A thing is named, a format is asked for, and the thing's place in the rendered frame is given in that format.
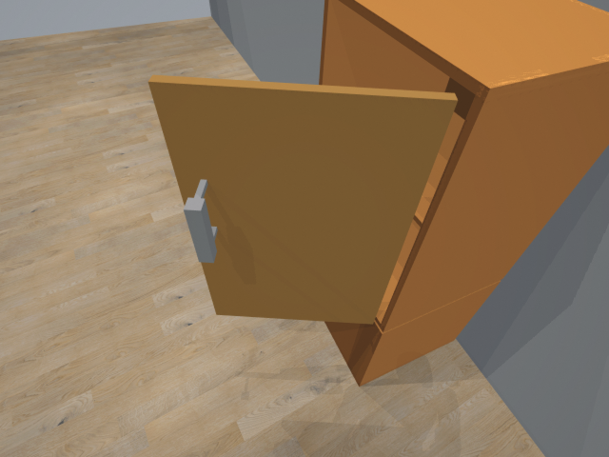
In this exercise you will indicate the handle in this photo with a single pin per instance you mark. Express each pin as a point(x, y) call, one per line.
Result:
point(202, 233)

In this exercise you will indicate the cupboard door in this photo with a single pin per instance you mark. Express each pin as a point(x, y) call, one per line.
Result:
point(312, 188)

